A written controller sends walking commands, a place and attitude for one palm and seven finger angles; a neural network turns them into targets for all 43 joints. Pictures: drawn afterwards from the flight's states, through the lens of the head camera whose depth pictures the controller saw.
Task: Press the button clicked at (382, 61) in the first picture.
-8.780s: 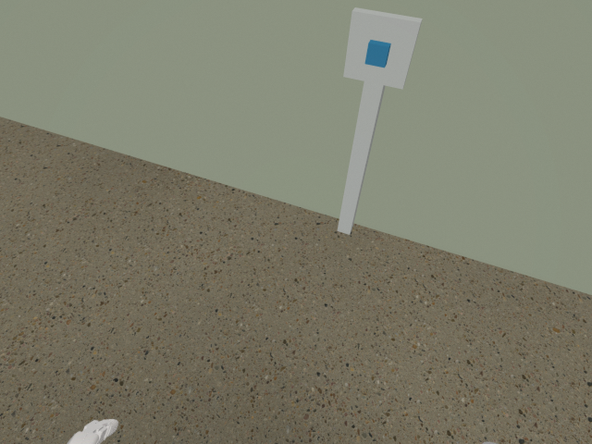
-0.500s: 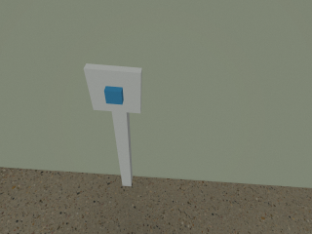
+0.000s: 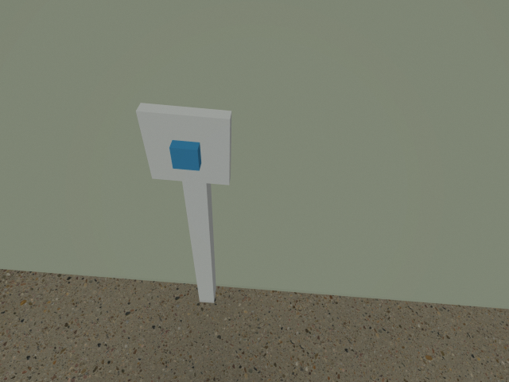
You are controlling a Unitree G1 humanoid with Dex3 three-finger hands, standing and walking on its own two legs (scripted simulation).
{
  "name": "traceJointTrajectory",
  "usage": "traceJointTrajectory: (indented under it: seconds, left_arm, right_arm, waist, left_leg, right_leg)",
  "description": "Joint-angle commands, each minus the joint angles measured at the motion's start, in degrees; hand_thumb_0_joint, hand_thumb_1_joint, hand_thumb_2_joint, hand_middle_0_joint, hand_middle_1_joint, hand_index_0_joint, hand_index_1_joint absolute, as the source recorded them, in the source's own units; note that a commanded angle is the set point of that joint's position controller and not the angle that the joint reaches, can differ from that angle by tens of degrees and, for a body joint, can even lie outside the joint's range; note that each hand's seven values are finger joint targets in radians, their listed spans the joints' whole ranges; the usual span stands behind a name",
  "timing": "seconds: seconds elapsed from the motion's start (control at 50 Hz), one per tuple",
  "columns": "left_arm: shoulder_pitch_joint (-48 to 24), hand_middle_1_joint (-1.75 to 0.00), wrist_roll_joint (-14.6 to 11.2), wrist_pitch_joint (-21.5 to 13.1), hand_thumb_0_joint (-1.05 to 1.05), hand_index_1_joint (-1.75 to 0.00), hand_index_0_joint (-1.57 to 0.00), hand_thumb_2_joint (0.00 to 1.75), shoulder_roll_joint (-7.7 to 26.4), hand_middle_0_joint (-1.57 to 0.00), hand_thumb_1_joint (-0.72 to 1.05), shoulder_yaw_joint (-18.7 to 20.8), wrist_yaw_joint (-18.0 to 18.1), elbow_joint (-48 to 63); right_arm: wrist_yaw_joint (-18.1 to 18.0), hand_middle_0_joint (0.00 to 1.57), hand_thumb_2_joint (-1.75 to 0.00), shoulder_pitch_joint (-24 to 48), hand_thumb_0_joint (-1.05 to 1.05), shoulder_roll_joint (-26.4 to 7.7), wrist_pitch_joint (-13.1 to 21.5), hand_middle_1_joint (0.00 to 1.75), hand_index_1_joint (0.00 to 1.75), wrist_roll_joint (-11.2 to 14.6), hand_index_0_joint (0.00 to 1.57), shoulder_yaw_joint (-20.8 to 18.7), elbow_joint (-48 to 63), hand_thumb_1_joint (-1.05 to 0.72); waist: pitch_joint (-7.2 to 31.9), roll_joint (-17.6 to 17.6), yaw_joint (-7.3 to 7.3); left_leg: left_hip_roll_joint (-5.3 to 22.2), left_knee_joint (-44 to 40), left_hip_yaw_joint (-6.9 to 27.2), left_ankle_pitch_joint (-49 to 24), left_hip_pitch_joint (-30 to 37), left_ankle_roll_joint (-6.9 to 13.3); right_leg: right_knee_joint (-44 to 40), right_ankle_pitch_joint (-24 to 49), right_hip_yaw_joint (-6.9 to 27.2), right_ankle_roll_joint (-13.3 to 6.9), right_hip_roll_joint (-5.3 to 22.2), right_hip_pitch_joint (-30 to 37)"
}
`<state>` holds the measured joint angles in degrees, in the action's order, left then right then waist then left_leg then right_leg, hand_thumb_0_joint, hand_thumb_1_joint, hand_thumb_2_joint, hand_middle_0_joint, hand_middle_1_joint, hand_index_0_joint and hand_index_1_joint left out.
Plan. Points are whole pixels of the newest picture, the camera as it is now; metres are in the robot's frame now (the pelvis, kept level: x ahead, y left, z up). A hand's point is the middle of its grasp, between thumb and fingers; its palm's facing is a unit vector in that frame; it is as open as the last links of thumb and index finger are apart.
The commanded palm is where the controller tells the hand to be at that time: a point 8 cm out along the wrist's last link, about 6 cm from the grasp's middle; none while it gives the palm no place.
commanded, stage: shuffle to correct the standing spot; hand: left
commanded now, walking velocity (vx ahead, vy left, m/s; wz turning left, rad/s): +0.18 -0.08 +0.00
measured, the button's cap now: (186, 154) +0.53 +0.19 +0.05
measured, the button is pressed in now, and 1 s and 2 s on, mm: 0 0 0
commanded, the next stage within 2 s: come to a stop and stand still in 0.10 s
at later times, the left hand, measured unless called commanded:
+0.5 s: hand out of the picture +0.07 +0.15 -0.18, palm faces +0.00 -0.98 -0.19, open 7.3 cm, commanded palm none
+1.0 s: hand out of the picture +0.02 +0.11 -0.17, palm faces +0.03 -0.99 -0.13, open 7.4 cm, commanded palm none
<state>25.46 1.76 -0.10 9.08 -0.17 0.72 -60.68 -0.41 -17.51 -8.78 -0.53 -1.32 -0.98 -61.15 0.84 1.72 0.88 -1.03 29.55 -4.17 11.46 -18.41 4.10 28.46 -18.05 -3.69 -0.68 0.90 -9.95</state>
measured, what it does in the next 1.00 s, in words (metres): steps on the spot: right foot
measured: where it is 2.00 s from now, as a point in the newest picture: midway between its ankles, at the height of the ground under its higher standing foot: outside the picture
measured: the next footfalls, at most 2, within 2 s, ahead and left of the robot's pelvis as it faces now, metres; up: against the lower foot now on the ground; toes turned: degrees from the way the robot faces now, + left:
right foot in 0.42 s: +0.11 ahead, -0.15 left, +0.00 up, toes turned -6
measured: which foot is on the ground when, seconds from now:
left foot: down 0.00-1.00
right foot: down 0.00-0.20, up 0.22-0.40, down 0.42-1.00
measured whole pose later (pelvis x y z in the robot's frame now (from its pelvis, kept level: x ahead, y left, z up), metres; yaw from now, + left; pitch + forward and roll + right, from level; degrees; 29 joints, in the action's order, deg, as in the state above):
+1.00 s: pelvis +0.05 -0.04 +0.01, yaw +0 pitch -2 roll -1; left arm 19.7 0.9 -1.5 7.0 -1.2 2.1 -63.2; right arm -1.0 -15.9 -8.2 0.2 -0.8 0.4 -63.5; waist -2.4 0.9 1.0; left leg 2.2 27.4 -3.8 13.7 -11.7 0.1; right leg 24.7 -11.3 -6.5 -1.4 0.4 -11.6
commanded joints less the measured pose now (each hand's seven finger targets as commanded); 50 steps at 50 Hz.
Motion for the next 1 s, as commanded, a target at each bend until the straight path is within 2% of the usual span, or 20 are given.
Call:
traceJointTrajectory:
  seconds: [0.0, 0.06, 0.12, 0.14, 0.16, 0.18, 0.2, 0.24, 0.3, 0.36, 0.4, 0.42, 0.44, 0.46, 0.5, 0.56, 0.92, 0.94, 0.96, 0.98]
  left_arm:
    - [6.6, -0.3, -0.2, -1.3, 0.0, -0.3, -0.2, 0.9, 4.9, -0.2, 0.9, 1.5, 0.7, 0.8]
    - [6.4, -0.3, -0.5, -1.8, 0.0, -0.3, -0.2, 0.9, 6.0, -0.2, 0.9, 2.0, 1.2, 0.5]
    - [5.4, -0.3, -0.3, -1.8, 0.0, -0.3, -0.2, 0.9, 5.0, -0.2, 0.9, 1.8, 1.1, 0.3]
    - [4.9, -0.3, -0.3, -1.7, 0.0, -0.3, -0.2, 0.9, 4.1, -0.2, 0.9, 1.7, 0.9, 0.4]
    - [4.6, -0.3, -0.3, -1.5, 0.0, -0.3, -0.2, 0.9, 2.8, -0.2, 0.9, 1.4, 0.7, 0.6]
    - [3.7, -0.3, -0.1, -1.5, 0.0, -0.3, -0.2, 0.9, 1.6, -0.2, 0.9, 1.2, 0.5, 1.0]
    - [0.8, -0.3, 0.2, -1.6, 0.0, -0.3, -0.2, 0.9, 1.7, -0.2, 0.9, 1.0, 0.5, 2.2]
    - [-2.0, -0.3, 0.2, -1.7, 0.0, -0.3, -0.2, 0.9, 0.6, -0.2, 0.9, 1.2, 0.5, 2.7]
    - [-0.1, -0.3, -0.6, -1.2, 0.0, -0.3, -0.2, 0.9, -2.5, -0.2, 0.9, 0.7, 0.7, 1.1]
    - [2.6, -0.3, -0.8, -1.0, 0.0, -0.3, -0.2, 0.9, -0.8, -0.2, 0.9, 1.1, 1.2, -0.4]
    - [0.3, -0.3, -0.9, -1.3, 0.0, -0.3, -0.2, 0.9, 2.7, -0.2, 0.9, 1.2, 1.5, 0.1]
    - [-0.7, -0.3, -0.9, -1.2, 0.0, -0.3, -0.2, 0.9, 3.3, -0.2, 0.9, 1.1, 1.4, 0.3]
    - [-1.5, -0.3, -0.9, -1.6, 0.0, -0.3, -0.2, 0.9, 3.9, -0.2, 0.9, 1.3, 1.4, 0.3]
    - [-2.6, -0.3, -1.0, -1.7, 0.0, -0.3, -0.2, 0.9, 4.1, -0.2, 0.9, 1.2, 1.5, 0.4]
    - [-4.0, -0.3, -1.0, -1.6, 0.0, -0.3, -0.2, 0.9, 4.0, -0.2, 0.9, 1.1, 1.6, 1.1]
    - [-4.1, -0.3, -1.1, -1.5, 0.0, -0.3, -0.2, 0.9, 3.9, -0.2, 0.9, 1.1, 1.6, 1.2]
    - [-2.0, -0.3, -0.9, -1.5, 0.0, -0.3, -0.2, 0.9, 3.7, -0.2, 0.9, 0.8, 1.4, -0.3]
    - [0.3, -0.3, -0.2, -2.5, 0.0, -0.3, -0.2, 0.9, 5.2, -0.2, 0.9, 0.4, 3.5, -3.0]
    - [-1.8, -0.3, -0.8, -2.8, 0.0, -0.3, -0.2, 0.9, 8.4, -0.2, 0.9, 0.8, 2.8, -0.4]
    - [-4.7, -0.3, -0.7, -2.8, 0.0, -0.3, -0.2, 0.9, 7.9, -0.2, 0.9, 1.0, 2.3, 0.4]
  right_arm:
    - [-0.4, 0.2, -0.9, 0.4, 0.0, -4.7, 1.7, 0.3, 0.3, 0.3, 0.2, -1.0, 3.8, -0.9]
    - [0.0, 0.2, -0.9, 0.2, 0.0, -2.6, 2.4, 0.3, 0.3, 0.3, 0.2, -0.3, 3.8, -0.9]
    - [0.0, 0.2, -0.9, -2.3, 0.0, -2.3, 3.0, 0.3, 0.3, 0.4, 0.2, -0.2, 2.4, -0.9]
    - [-0.1, 0.2, -0.9, -4.4, 0.0, -3.2, 3.1, 0.3, 0.3, 0.4, 0.2, -0.5, 1.4, -0.9]
    - [-0.4, 0.2, -0.9, -6.9, 0.0, -5.2, 3.1, 0.3, 0.3, 0.3, 0.2, -1.0, 0.3, -0.9]
    - [-0.9, 0.2, -0.9, -10.9, 0.0, -7.9, 3.2, 0.3, 0.3, 0.1, 0.2, -1.9, -0.7, -0.9]
    - [-1.5, 0.2, -0.9, -12.9, 0.0, -8.6, 3.1, 0.3, 0.3, 0.0, 0.2, -2.2, -1.0, -0.9]
    - [-2.0, 0.2, -0.9, -10.1, 0.0, -6.6, 3.3, 0.3, 0.3, 0.0, 0.2, -1.4, -0.4, -0.9]
    - [-2.2, 0.2, -0.9, -4.3, 0.0, -4.8, 3.7, 0.3, 0.3, 0.2, 0.2, -0.4, 0.5, -0.9]
    - [-2.1, 0.2, -0.9, -2.0, 0.0, -3.7, 3.2, 0.3, 0.3, 0.9, 0.2, -0.4, 0.5, -0.9]
    - [-1.5, 0.2, -0.9, -2.8, 0.0, -1.5, 2.6, 0.3, 0.3, 1.1, 0.2, 0.1, 0.3, -0.9]
    - [-1.2, 0.2, -0.9, -3.0, 0.0, -1.0, 2.5, 0.3, 0.3, 1.0, 0.2, 0.2, 0.1, -0.9]
    - [-1.2, 0.2, -0.9, -2.8, 0.0, -0.8, 2.0, 0.3, 0.3, 0.8, 0.2, 0.2, -0.4, -0.9]
    - [-1.2, 0.2, -0.9, -3.8, 0.0, -0.9, 1.8, 0.3, 0.3, 0.7, 0.2, 0.1, -0.9, -0.9]
    - [-1.1, 0.2, -0.9, -5.0, 0.0, -0.7, 1.7, 0.3, 0.3, 0.6, 0.2, 0.3, -1.9, -0.9]
    - [-1.1, 0.2, -0.9, -3.9, 0.0, -1.5, 2.0, 0.3, 0.3, 0.6, 0.2, 0.5, -2.5, -0.9]
    - [-1.1, 0.2, -0.9, -2.7, 0.0, -2.9, 1.5, 0.3, 0.3, 0.6, 0.2, 1.0, -1.9, -0.9]
    - [-0.7, 0.2, -0.9, 3.7, 0.0, -5.6, 2.4, 0.3, 0.3, 0.8, 0.2, 0.6, 1.4, -0.9]
    - [-0.6, 0.2, -0.9, 0.1, 0.0, -2.3, 1.5, 0.3, 0.3, 0.9, 0.2, 0.6, 3.1, -0.9]
    - [-0.5, 0.2, -0.9, -2.7, 0.0, -2.8, 1.4, 0.3, 0.3, 0.7, 0.2, 0.6, 2.8, -0.9]
  waist:
    - [-7.1, 5.1, -0.21]
    - [-8.1, 7.0, -0.7]
    - [-8.3, -0.3, -2.03]
    - [-9.0, -3.8, -2.58]
    - [-8.8, -10.0, -3.08]
    - [-7.7, -16.3, -4.35]
    - [-8.7, -15.7, -4.97]
    - [-7.0, -6.6, -3.23]
    - [-2.3, -7.0, -0.31]
    - [-1.8, -4.8, 1.75]
    - [-3.4, -1.2, 0.55]
    - [-4.4, -2.6, 0.28]
    - [-3.5, 3.4, -0.06]
    - [-3.1, 6.1, -0.74]
    - [-2.8, 4.2, -1.29]
    - [-3.3, -0.3, -0.34]
    - [-5.9, -2.2, -0.66]
    - [-6.8, -7.0, 1.2]
    - [-0.6, -6.2, -2.13]
    - [0.1, -5.5, -3.22]
  left_leg:
    - [3.8, -0.3, 4.7, 13.3, -6.2, -0.9]
    - [2.4, 7.7, -0.1, 7.9, -7.6, -1.5]
    - [3.6, 1.8, 0.5, 6.4, 0.1, -1.2]
    - [5.7, -1.8, 3.9, 7.1, 2.8, -0.6]
    - [10.4, -7.3, 11.8, 11.0, 5.9, 1.3]
    - [17.1, -14.1, 22.7, 14.5, 10.3, 5.1]
    - [21.4, -17.0, 28.2, 10.1, 12.7, 9.1]
    - [22.3, -14.6, 24.0, -8.9, 10.2, 10.8]
    - [16.1, -10.3, 11.0, -26.6, 5.2, 7.3]
    - [11.2, -6.5, 6.1, -13.6, -0.7, 2.2]
    - [6.8, -7.0, 4.8, 0.6, -3.9, -1.8]
    - [5.6, -7.6, 4.2, 1.8, -3.3, -2.4]
    - [4.9, -5.2, 2.8, 1.0, -1.0, -2.9]
    - [4.5, -4.4, 1.9, 1.5, 0.6, -3.3]
    - [5.0, -5.5, 2.5, -0.7, 2.6, -3.3]
    - [6.5, -7.3, 3.8, -5.0, 3.1, -3.0]
    - [6.5, -10.1, 4.4, 0.6, 4.9, -3.2]
    - [7.1, 0.4, 2.2, -1.8, 2.8, -4.9]
    - [4.5, 0.7, 3.1, 7.6, 5.5, -4.8]
    - [4.9, -0.4, 3.3, 7.3, 7.1, -4.3]
  right_leg:
    - [-12.4, -12.5, 12.6, -5.8, 7.5, -3.8]
    - [-13.6, -8.6, 15.7, -8.1, 11.5, -3.4]
    - [-7.8, -4.4, 9.1, -6.5, 7.7, -7.8]
    - [-4.2, -5.4, 6.3, -5.4, 4.9, -10.6]
    - [2.0, -7.1, 2.5, -3.8, 1.6, -14.7]
    - [12.3, -7.6, -2.2, -2.2, -1.2, -19.7]
    - [21.3, -12.4, -0.8, -2.1, -0.9, -25.5]
    - [25.9, -11.8, 3.0, -1.7, 2.7, -23.8]
    - [11.8, -4.8, 1.0, 0.0, 2.4, -9.3]
    - [-3.1, 11.3, 0.3, 1.1, 2.6, 2.7]
    - [-4.9, 15.5, 5.6, -0.7, 6.8, 3.9]
    - [-4.5, 17.0, 5.7, -1.1, 7.8, 2.4]
    - [-5.0, 18.7, 7.1, -1.7, 7.8, 1.0]
    - [-5.9, 19.0, 7.2, -2.3, 8.8, -0.1]
    - [-6.1, 18.6, 6.3, -2.5, 8.2, -0.5]
    - [-5.5, 18.0, 4.5, -1.6, 6.6, 0.5]
    - [-11.3, 5.4, 5.4, -1.5, 5.9, -1.9]
    - [-8.3, 25.5, 7.8, -1.0, 9.2, -3.3]
    - [-10.3, 10.7, 10.7, -3.1, 11.6, -3.5]
    - [-10.5, -4.3, 9.3, -4.2, 10.4, -7.2]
